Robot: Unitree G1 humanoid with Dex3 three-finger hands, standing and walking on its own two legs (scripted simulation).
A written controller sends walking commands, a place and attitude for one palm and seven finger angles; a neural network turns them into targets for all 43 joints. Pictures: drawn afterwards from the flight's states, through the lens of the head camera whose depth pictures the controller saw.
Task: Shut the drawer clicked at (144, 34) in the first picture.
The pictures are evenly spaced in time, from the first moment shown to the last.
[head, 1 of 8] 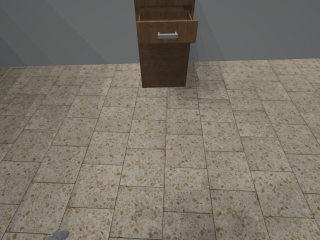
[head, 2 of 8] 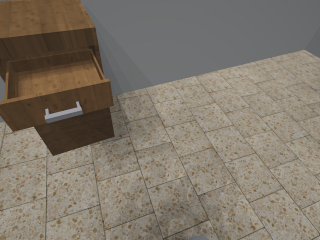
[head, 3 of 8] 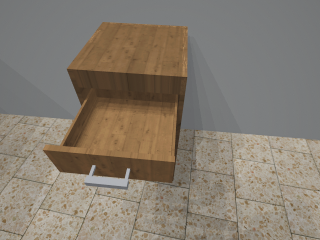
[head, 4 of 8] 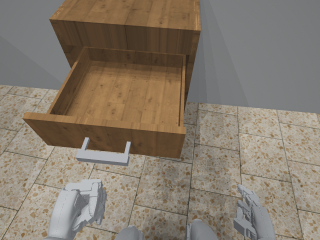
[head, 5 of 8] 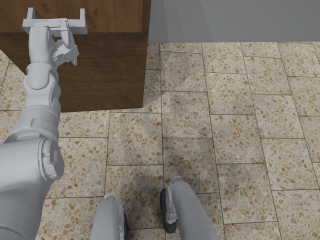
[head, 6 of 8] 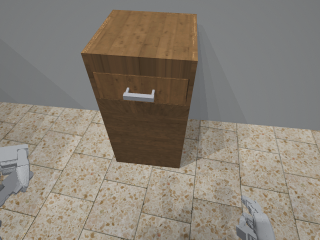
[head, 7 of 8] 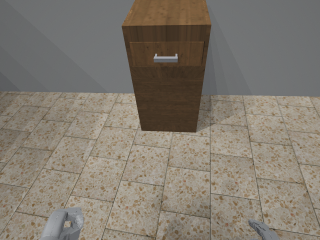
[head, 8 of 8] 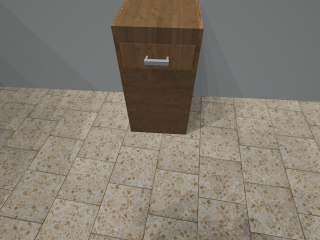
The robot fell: no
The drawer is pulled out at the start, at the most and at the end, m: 0.30 0.30 0.00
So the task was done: yes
